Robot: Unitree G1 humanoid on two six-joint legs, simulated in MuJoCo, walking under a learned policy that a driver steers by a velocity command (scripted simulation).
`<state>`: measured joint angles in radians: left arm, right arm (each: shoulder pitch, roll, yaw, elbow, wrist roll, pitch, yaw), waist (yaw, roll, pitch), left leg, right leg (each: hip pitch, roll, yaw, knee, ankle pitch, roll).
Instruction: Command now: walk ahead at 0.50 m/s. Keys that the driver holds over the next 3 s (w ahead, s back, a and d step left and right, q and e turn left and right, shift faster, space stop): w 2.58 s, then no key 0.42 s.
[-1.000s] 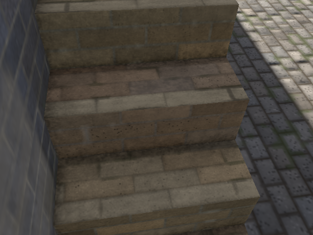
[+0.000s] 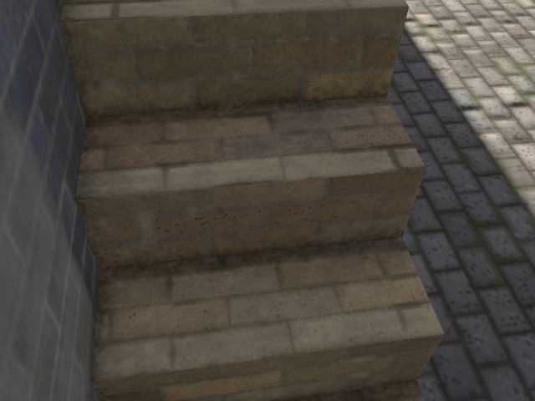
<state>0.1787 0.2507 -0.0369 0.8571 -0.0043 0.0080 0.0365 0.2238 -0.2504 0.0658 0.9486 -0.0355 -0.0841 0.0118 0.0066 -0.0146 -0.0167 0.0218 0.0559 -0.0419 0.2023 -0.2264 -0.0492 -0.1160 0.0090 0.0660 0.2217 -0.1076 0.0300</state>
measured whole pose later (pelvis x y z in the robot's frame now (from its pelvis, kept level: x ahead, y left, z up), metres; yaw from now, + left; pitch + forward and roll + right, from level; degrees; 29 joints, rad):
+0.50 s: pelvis +0.00 +0.00 +0.00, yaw +0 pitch +0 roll -1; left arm 0.18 0.25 -0.03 0.86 0.00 0.01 0.04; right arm 0.22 -0.25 0.06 0.95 -0.04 -0.08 0.01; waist 0.01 -0.01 -0.02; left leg 0.02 0.06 -0.04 0.20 -0.23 -0.05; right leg -0.11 0.01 0.07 0.22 -0.11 0.03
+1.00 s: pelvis +0.00 +0.00 +0.00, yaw +0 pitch +0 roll -1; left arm 0.18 0.25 -0.03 0.86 0.00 0.01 0.04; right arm 0.23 -0.25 0.06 0.95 -0.03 -0.08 0.01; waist 0.01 -0.01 -0.02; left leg 0.02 0.06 -0.04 0.20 -0.22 -0.05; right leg -0.11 0.01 0.07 0.22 -0.11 0.03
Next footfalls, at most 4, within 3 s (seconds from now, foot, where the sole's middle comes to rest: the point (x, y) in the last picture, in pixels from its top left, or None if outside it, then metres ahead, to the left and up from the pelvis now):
none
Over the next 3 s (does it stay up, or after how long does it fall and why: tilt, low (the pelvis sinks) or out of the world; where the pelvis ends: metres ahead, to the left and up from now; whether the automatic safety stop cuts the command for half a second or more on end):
stays up -0.01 0.00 0.00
